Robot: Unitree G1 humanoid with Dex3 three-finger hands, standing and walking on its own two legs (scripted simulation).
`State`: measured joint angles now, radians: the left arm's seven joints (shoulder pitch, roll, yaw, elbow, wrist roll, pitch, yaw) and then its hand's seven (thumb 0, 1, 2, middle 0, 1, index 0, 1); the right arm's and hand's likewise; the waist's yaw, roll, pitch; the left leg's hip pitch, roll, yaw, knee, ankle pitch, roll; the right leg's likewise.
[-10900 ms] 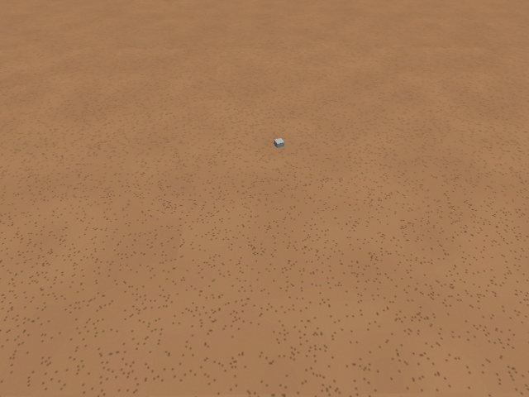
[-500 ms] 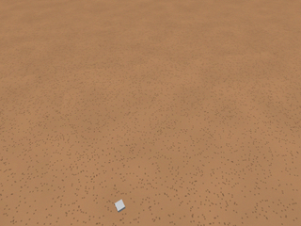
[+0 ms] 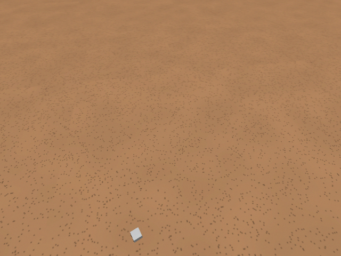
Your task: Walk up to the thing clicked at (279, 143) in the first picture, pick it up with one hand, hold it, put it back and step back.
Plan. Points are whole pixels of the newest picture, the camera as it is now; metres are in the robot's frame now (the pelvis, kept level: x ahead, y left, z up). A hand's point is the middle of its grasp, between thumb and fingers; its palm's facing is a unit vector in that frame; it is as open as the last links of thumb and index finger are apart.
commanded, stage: stand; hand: left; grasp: from above
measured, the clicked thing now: (136, 234) +0.41 +0.21 -0.77
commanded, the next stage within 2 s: rise first in 0.32 s
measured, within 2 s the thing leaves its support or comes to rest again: neither
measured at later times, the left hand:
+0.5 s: hand out of the picture +0.08 +0.25 -0.16, palm faces +0.04 -0.94 -0.34, open 7.5 cm
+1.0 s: hand out of the picture +0.10 +0.26 -0.22, palm faces -0.11 -0.89 -0.45, open 13.7 cm
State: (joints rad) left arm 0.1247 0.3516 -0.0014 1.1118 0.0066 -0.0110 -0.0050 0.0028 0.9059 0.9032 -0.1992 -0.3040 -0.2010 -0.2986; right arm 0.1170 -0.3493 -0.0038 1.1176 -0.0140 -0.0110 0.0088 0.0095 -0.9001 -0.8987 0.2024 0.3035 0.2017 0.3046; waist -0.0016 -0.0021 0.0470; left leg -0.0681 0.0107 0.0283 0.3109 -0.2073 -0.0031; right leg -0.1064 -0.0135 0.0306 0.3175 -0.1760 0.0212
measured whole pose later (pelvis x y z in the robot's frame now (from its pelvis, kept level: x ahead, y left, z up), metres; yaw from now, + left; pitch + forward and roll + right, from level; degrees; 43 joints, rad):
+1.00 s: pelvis -0.02 +0.00 -0.07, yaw +2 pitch +14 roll -1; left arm 0.15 0.31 0.14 0.68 0.25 0.15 0.01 0.00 -0.47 0.97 -0.12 -1.04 -0.13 -1.03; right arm 0.23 -0.25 -0.04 0.62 0.01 -0.12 0.00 0.01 -0.96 -0.91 0.20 0.30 0.20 0.30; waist -0.02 0.00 -0.09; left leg -0.77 0.02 -0.02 1.01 -0.49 0.00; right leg -0.78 -0.01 0.00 0.98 -0.44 0.02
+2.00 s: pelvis -0.11 +0.00 -0.38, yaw -1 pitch +35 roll -4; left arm -0.80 0.50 0.18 1.45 0.94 0.12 0.60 0.00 -0.46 0.95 -0.10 -1.11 -0.13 -1.08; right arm 0.13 -0.24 0.00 0.86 -0.12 -0.18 0.10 0.01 -0.89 -0.89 0.20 0.30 0.20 0.30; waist -0.16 0.02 -0.16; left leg -2.10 0.00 -0.07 2.16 -0.67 -0.01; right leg -2.09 0.00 -0.02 2.09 -0.61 0.02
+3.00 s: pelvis -0.10 +0.00 -0.46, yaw -4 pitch +35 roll -7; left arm -1.08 0.68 0.30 1.69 0.97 0.13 0.60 0.00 -0.46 0.91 -0.14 -1.05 -0.16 -1.03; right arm 0.18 -0.31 0.06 0.87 -0.19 -0.28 0.31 0.01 -0.91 -0.90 0.20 0.30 0.20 0.30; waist -0.29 0.01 -0.01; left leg -2.32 -0.01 -0.12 2.43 -0.72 -0.02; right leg -2.30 0.01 -0.06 2.33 -0.63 0.03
